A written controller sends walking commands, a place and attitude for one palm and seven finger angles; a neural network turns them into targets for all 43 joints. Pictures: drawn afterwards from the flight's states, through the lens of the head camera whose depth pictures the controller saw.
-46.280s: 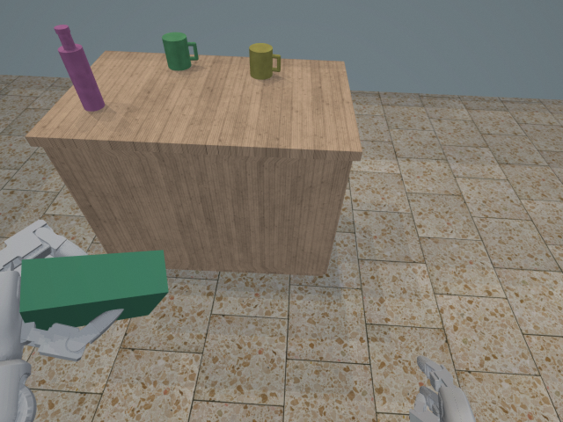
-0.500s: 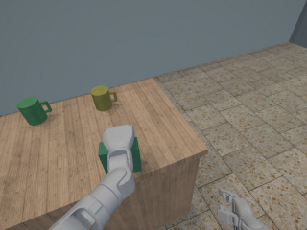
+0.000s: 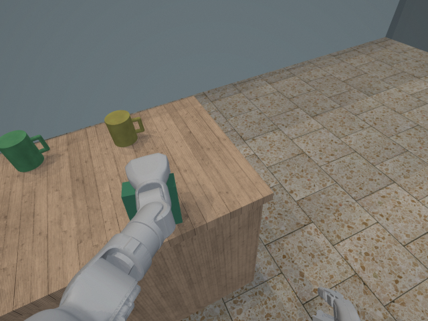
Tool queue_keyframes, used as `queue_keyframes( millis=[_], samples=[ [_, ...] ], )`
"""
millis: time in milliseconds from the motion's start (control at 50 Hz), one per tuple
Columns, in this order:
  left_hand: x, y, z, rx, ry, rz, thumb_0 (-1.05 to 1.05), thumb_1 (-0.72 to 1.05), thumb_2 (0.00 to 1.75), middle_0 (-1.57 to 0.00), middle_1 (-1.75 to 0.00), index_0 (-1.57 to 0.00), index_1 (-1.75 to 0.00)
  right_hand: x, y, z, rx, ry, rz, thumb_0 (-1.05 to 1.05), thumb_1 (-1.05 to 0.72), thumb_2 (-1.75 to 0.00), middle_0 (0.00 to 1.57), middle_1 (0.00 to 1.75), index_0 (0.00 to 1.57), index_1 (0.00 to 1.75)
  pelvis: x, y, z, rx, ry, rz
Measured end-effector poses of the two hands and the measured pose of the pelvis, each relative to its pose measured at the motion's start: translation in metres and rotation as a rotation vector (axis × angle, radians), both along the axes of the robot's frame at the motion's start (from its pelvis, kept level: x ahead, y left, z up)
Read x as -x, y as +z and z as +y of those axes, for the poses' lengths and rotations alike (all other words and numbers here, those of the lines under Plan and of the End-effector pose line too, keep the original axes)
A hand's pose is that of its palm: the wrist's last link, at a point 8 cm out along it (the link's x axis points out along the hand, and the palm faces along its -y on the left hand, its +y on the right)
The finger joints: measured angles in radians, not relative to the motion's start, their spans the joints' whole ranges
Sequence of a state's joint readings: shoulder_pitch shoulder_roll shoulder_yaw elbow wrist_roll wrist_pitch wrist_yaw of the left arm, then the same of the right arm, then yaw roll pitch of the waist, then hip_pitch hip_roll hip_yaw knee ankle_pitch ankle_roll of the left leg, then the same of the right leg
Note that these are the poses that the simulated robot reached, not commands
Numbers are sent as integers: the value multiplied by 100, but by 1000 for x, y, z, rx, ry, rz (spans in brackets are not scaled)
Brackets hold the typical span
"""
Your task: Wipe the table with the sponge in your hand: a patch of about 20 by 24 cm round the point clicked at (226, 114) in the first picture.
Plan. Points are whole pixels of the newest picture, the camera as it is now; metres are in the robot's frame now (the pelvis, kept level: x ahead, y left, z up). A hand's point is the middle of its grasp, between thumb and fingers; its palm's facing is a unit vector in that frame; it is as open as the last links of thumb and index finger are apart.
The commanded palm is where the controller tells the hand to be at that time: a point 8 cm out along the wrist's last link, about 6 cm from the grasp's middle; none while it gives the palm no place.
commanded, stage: wipe forward along the third lane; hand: left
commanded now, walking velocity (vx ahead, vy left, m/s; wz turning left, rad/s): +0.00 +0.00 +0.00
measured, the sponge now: (155, 210) +0.36 +0.16 -0.01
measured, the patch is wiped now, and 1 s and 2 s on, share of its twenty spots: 0.85 0.90 0.90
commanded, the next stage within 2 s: wipe back along the third lane in 1.12 s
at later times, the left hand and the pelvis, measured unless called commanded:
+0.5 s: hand (152, 171) +0.43 +0.17 +0.05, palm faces -0.08 -0.02 -1.00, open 9.1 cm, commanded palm +0.42 +0.19 +0.08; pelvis -0.01 -0.02 -0.01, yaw -1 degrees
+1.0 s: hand (146, 157) +0.48 +0.20 +0.04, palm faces -0.11 -0.03 -0.99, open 9.1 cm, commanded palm +0.46 +0.22 +0.08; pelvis +0.00 -0.01 -0.01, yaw -3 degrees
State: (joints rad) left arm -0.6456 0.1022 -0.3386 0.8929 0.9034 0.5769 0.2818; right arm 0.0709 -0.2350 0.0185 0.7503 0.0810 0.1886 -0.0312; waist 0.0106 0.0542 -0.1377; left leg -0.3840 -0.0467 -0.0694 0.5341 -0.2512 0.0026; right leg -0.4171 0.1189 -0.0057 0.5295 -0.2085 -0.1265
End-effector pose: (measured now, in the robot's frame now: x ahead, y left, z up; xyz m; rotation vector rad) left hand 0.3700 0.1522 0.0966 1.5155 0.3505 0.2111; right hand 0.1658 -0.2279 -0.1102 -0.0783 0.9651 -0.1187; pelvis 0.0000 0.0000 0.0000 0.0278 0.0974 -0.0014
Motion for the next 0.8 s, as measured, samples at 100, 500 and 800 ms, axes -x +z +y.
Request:
queue_keyframes(
  millis=[100, 500, 800],
  samples=[
    [-6, 1, 1, -8, 4, 2, 0, -58, 112, -93, -140, -95, -140, 14, -6, -8, 8, -23, 19, 1, -91, -90, 20, 30, 20, 30, 3, -1, -3, -2, -3, 13],
    [-45, 6, 12, -33, 44, 5, 0, -56, 112, -91, -142, -93, -143, 66, -19, -44, 55, -123, 90, 1, -91, -90, 20, 30, 20, 30, 10, -6, -16, -5, -23, 78],
    [-77, 5, 26, -33, 47, 24, 0, -57, 112, -92, -141, -94, -143, 94, -27, -49, 57, -157, 169, 1, -91, -90, 20, 30, 20, 30, 0, -8, -15, 0, -42, 134]
  ],
)
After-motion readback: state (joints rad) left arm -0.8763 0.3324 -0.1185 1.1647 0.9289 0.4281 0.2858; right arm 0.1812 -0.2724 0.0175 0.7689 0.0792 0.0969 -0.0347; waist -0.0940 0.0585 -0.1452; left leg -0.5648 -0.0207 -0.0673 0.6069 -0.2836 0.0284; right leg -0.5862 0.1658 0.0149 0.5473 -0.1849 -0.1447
